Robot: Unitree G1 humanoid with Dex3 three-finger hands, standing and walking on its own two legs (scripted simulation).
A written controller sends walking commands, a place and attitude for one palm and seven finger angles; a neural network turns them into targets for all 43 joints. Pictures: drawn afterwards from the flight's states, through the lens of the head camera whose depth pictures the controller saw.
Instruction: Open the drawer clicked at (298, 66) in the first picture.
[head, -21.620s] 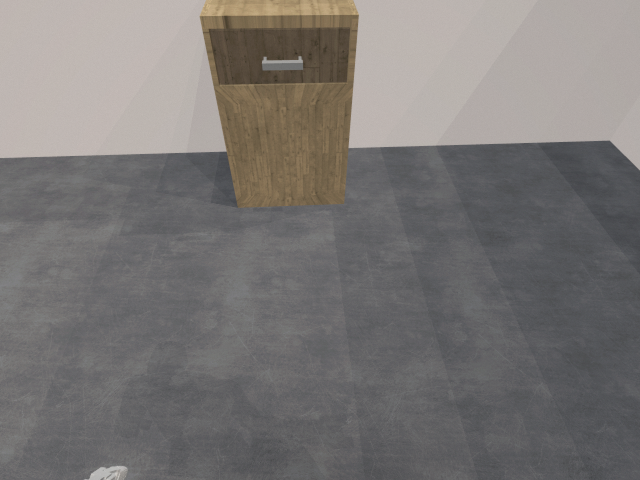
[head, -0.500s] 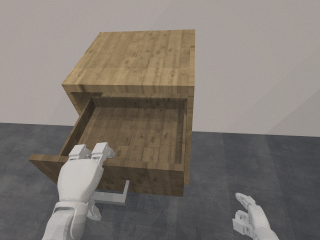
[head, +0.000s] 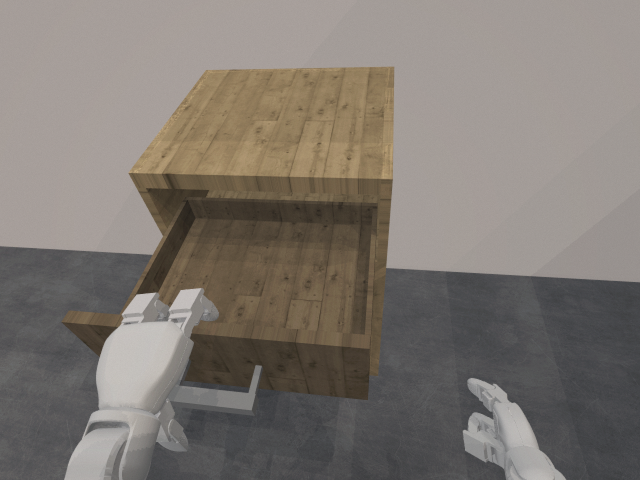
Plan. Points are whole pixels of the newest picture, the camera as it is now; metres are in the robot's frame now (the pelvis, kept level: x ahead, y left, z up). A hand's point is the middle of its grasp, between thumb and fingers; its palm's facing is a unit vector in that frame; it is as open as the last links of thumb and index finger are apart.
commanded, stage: draw the hand back to the body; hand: left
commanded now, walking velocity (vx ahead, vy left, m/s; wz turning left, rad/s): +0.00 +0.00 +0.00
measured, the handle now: (216, 384) +0.25 +0.22 -0.08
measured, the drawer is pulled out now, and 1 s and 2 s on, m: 0.30 0.30 0.30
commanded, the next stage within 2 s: step back with the hand held close in 1.50 s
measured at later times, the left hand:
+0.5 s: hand (130, 368) +0.19 +0.24 +0.10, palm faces +0.10 -0.09 -0.99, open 13.9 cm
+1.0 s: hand (127, 331) +0.20 +0.23 +0.15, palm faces +0.37 -0.84 -0.40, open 11.3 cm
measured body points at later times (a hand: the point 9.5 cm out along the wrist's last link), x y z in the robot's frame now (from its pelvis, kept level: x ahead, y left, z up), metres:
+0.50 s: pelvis +0.00 +0.00 +0.00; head +0.00 -0.04 +0.45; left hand +0.18 +0.25 +0.15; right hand +0.23 -0.20 -0.09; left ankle -0.05 +0.13 -0.74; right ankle +0.02 -0.12 -0.74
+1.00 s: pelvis +0.02 +0.00 +0.00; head +0.02 -0.01 +0.45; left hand +0.18 +0.27 +0.18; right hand +0.22 -0.21 -0.08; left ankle -0.05 +0.13 -0.74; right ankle +0.02 -0.12 -0.74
